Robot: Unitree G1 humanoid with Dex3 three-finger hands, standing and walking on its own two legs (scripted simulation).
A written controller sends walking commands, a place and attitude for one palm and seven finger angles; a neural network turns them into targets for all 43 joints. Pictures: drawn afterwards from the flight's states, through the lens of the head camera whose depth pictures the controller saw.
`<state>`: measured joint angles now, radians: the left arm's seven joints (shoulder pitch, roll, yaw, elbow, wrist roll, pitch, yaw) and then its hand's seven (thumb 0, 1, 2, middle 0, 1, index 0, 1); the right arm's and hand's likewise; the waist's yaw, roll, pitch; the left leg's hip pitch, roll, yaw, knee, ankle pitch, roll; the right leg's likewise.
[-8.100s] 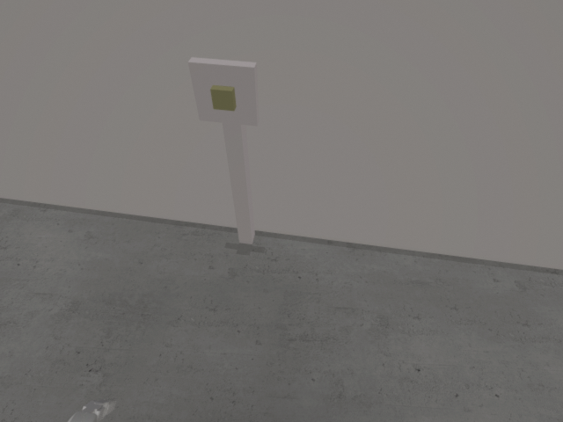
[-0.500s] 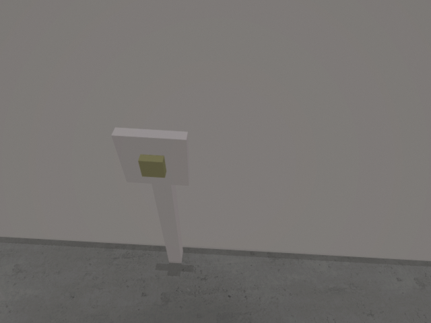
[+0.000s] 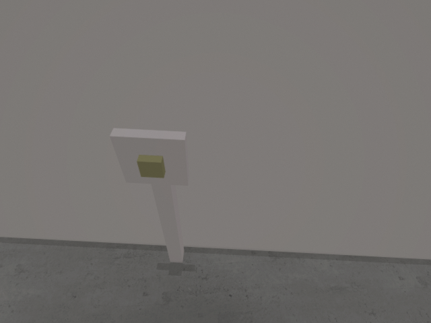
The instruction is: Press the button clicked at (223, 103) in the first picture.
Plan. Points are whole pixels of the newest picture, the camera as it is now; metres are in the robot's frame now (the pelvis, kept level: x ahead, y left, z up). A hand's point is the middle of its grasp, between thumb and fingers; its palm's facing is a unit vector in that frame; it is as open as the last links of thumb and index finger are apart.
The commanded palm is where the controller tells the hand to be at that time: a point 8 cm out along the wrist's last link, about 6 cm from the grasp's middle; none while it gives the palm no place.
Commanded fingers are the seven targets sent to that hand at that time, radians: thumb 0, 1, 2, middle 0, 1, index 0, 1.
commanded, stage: raise the hand and make a fist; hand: left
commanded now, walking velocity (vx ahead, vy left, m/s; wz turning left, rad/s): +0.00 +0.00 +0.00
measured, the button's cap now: (152, 165) +0.49 +0.20 -0.04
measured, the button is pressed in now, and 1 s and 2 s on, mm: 0 0 0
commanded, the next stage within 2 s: none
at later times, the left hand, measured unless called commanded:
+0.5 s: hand out of the picture +0.13 +0.19 -0.10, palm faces +0.11 -0.99 -0.03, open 5.1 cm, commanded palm +0.12 +0.25 -0.07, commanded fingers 0.00 0.90 0.90 -0.86 -1.02 -0.86 -1.02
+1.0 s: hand (112, 302) +0.17 +0.21 -0.07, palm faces +0.05 -1.00 -0.03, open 3.0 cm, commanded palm +0.14 +0.26 -0.06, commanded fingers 0.00 0.90 0.90 -1.30 -1.50 -1.30 -1.50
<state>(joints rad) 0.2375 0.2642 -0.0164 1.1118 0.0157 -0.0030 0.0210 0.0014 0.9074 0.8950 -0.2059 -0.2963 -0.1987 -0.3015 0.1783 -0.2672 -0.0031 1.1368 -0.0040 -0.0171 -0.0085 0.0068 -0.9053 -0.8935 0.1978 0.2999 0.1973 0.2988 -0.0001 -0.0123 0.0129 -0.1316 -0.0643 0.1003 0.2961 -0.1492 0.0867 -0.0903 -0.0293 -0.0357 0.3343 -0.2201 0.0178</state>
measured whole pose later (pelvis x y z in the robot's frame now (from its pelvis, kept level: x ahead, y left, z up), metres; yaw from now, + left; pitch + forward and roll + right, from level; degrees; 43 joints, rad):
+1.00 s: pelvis -0.02 -0.02 -0.10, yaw +3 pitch +17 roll -3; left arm 0.41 0.26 0.27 0.09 -0.36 -0.47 -0.41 0.01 0.90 0.90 -1.24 -1.42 -1.23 -1.43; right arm 0.24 -0.24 -0.03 0.58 0.03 -0.21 -0.03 0.02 -0.90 -0.89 0.20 0.30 0.20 0.30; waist 0.00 0.03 -0.16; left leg -0.98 0.00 0.02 1.19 -0.51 0.06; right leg -0.91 0.04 -0.10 1.14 -0.54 -0.04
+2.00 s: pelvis -0.01 -0.02 -0.09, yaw +3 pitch +16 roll -4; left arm 0.37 0.29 0.21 0.02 -0.31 -0.36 -0.32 0.01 0.90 0.90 -1.30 -1.50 -1.30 -1.50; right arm 0.24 -0.25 0.02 0.50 0.04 -0.14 -0.04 0.01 -0.90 -0.89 0.20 0.30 0.20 0.30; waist -0.02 0.03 -0.17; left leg -0.92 -0.01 0.01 1.14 -0.51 0.07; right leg -0.83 0.04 -0.11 1.07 -0.53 -0.04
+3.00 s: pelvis -0.01 -0.02 -0.10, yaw +2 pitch +20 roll -3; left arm -0.22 0.29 0.21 0.50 -0.22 -0.42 -0.22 0.01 0.90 0.90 -1.30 -1.50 -1.30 -1.50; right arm 0.25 -0.26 0.02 0.58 0.02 -0.06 -0.02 0.01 -0.90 -0.89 0.20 0.30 0.20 0.30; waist -0.06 0.03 -0.16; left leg -0.99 0.00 0.03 1.15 -0.51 0.06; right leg -0.92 0.04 -0.08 1.11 -0.54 -0.04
